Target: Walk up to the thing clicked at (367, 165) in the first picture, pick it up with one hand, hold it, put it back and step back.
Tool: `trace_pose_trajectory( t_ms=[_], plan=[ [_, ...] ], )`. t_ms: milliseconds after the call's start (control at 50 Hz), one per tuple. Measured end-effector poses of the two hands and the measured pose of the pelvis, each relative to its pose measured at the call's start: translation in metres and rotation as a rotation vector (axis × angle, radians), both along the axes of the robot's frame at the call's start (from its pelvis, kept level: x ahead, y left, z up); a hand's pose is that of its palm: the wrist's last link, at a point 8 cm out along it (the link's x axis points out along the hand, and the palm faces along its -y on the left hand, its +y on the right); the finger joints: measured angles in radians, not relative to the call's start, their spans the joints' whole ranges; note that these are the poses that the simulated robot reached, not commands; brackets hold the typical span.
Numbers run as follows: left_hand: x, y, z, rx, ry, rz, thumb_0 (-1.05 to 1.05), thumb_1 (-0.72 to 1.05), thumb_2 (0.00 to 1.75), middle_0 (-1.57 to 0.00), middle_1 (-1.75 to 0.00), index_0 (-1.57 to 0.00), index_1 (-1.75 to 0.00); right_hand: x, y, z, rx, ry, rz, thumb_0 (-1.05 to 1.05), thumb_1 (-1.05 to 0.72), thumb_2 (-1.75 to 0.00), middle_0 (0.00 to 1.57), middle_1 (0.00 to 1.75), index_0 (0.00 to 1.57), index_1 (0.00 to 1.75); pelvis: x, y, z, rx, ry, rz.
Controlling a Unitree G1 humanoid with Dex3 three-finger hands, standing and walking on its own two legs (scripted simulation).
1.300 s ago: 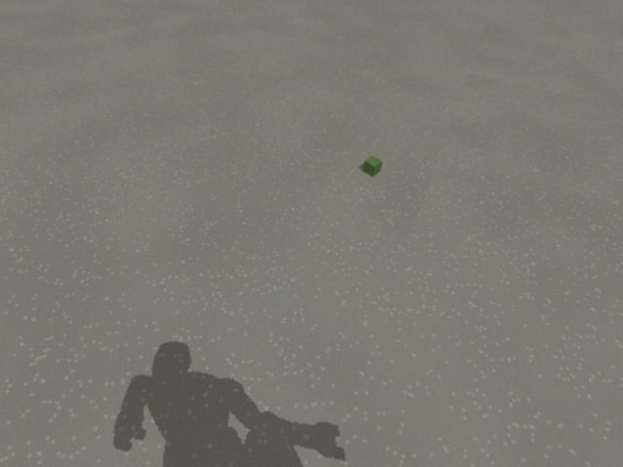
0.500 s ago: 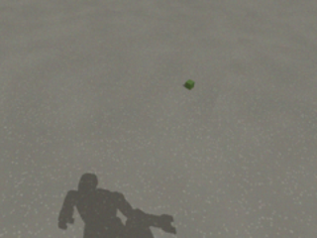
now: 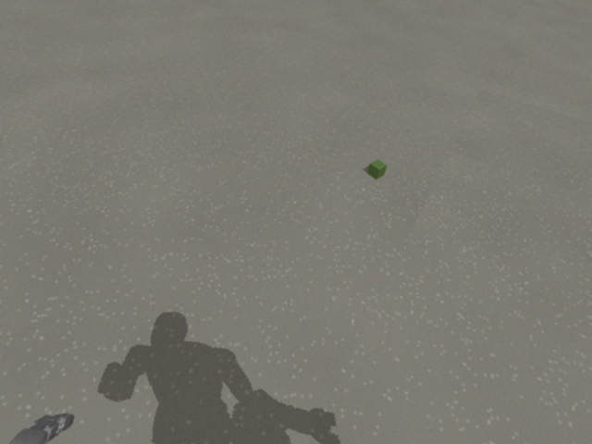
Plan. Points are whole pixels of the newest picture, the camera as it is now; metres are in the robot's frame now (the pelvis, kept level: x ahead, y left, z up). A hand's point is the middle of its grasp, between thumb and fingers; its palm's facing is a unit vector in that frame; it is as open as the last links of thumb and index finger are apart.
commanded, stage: walk up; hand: left
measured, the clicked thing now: (377, 169) +1.62 -0.47 -0.73
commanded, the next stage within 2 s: none
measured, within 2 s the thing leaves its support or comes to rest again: neither
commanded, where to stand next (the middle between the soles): +1.57 -0.91 m, yaw +47 degrees
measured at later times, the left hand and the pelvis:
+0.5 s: hand out of the picture +0.10 +0.13 -0.15, palm faces +0.33 -0.87 -0.36, open 7.4 cm; pelvis +0.19 -0.16 -0.01, yaw +18 degrees
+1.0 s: hand (290, 299) +0.42 +0.00 -0.14, palm faces +0.44 -0.82 -0.37, open 7.4 cm; pelvis +0.46 -0.30 -0.03, yaw +29 degrees
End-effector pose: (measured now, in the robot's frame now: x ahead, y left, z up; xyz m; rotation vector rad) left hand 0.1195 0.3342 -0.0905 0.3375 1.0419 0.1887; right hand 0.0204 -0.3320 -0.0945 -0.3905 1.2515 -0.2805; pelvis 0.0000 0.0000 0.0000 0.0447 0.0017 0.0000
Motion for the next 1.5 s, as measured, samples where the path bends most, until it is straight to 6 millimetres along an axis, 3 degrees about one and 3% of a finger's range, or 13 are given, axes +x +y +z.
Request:
trace_pose_trajectory(
  t_ms=[120, 220, 420, 540, 620, 780, 840, 920, 980, 1100, 1260, 1360, 1500],
  plan=[
    [0.033, -0.031, 0.018, 0.041, -0.038, 0.002, 0.01, 0.91, 0.89, -0.2, -0.3, -0.2, -0.3, 0.033, -0.071, 0.012, -0.063, -0.007, 0.043, 0.01, -0.9, -0.9, 0.21, 0.3, 0.21, 0.3, 0.029, -0.051, 0.0, 0.0, 0.0, 0.042],
    [0.042, -0.077, 0.023, 0.052, -0.113, 0.061, 0.01, 0.9, 0.89, -0.2, -0.3, -0.2, -0.3, 0.098, -0.127, 0.002, -0.108, 0.012, 0.124, 0.01, -0.9, -0.9, 0.2, 0.3, 0.21, 0.3, 0.06, -0.096, -0.007, -0.028, -0.013, 0.136],
    [-0.03, -0.142, 0.001, -0.017, 0.105, 0.361, 0.01, 0.9, 0.89, -0.21, -0.3, -0.2, -0.3, 0.306, -0.12, 0.02, -0.015, -0.136, 0.422, 0.01, -0.91, -0.9, 0.2, 0.3, 0.21, 0.3, 0.146, -0.143, 0.004, -0.042, -0.04, 0.273],
    [-0.033, -0.177, -0.04, -0.051, 0.239, 0.467, 0.01, 0.9, 0.89, -0.2, -0.3, -0.2, -0.3, 0.41, -0.105, 0.012, -0.044, -0.214, 0.537, 0.01, -0.91, -0.9, 0.2, 0.3, 0.21, 0.3, 0.21, -0.158, -0.022, -0.027, -0.042, 0.322],
    [0.009, -0.204, -0.052, -0.09, 0.271, 0.428, 0.01, 0.9, 0.89, -0.2, -0.3, -0.2, -0.3, 0.439, -0.117, 0.009, -0.049, -0.264, 0.492, 0.0, -0.91, -0.9, 0.2, 0.3, 0.21, 0.3, 0.243, -0.17, -0.025, 0.007, -0.059, 0.334],
    [0.15, -0.228, -0.036, -0.105, 0.047, 0.384, 0.01, 0.9, 0.89, -0.2, -0.3, -0.2, -0.3, 0.473, -0.177, 0.014, -0.065, -0.122, 0.523, 0.01, -0.9, -0.9, 0.21, 0.3, 0.21, 0.3, 0.326, -0.218, -0.014, 0.014, -0.064, 0.399],
    [0.199, -0.238, -0.027, -0.071, -0.004, 0.392, 0.01, 0.9, 0.89, -0.2, -0.3, -0.2, -0.3, 0.504, -0.212, 0.01, -0.077, -0.088, 0.523, 0.01, -0.9, -0.9, 0.21, 0.3, 0.22, 0.3, 0.365, -0.243, -0.017, 0.007, -0.054, 0.428],
    [0.251, -0.26, -0.022, 0.007, -0.054, 0.424, 0.01, 0.9, 0.89, -0.2, -0.3, -0.2, -0.3, 0.57, -0.263, -0.008, -0.12, -0.065, 0.528, 0.01, -0.9, -0.9, 0.21, 0.3, 0.22, 0.3, 0.42, -0.28, -0.033, -0.02, -0.043, 0.466],
    [0.267, -0.288, -0.015, 0.027, -0.061, 0.466, 0.01, 0.9, 0.89, -0.2, -0.3, -0.2, -0.3, 0.622, -0.279, -0.013, -0.148, -0.056, 0.528, 0.01, -0.9, -0.9, 0.21, 0.3, 0.21, 0.3, 0.447, -0.297, -0.032, -0.027, -0.042, 0.498],
    [0.273, -0.338, -0.002, -0.01, 0.034, 0.567, 0.01, 0.9, 0.89, -0.21, -0.3, -0.21, -0.3, 0.711, -0.26, 0.005, -0.07, -0.114, 0.628, 0.01, -0.91, -0.9, 0.2, 0.3, 0.21, 0.3, 0.501, -0.316, -0.006, -0.034, -0.031, 0.537],
    [0.291, -0.378, -0.027, -0.069, 0.134, 0.673, 0.01, 0.9, 0.89, -0.2, -0.3, -0.2, -0.3, 0.799, -0.238, 0.016, -0.064, -0.115, 0.753, 0.01, -0.91, -0.9, 0.2, 0.3, 0.21, 0.3, 0.578, -0.332, -0.009, -0.049, -0.033, 0.593],
    [0.344, -0.394, -0.051, -0.109, 0.161, 0.632, 0.01, 0.9, 0.89, -0.2, -0.3, -0.2, -0.3, 0.838, -0.256, 0.015, -0.105, -0.175, 0.73, 0.0, -0.9, -0.9, 0.21, 0.3, 0.21, 0.3, 0.615, -0.341, -0.022, -0.021, -0.036, 0.612],
    [0.445, -0.397, -0.046, -0.103, 0.043, 0.579, 0.01, 0.9, 0.89, -0.2, -0.3, -0.2, -0.3, 0.881, -0.306, 0.027, -0.15, -0.149, 0.715, 0.01, -0.9, -0.9, 0.21, 0.3, 0.21, 0.3, 0.672, -0.374, -0.019, -0.008, -0.036, 0.623]
  ],
)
